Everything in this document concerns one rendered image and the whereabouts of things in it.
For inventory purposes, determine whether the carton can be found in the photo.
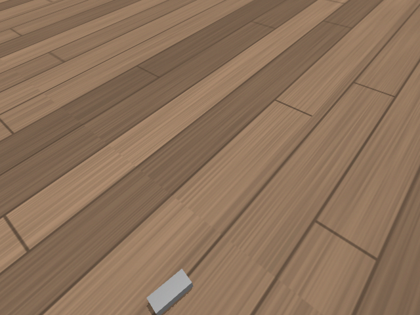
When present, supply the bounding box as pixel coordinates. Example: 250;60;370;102
147;269;193;315

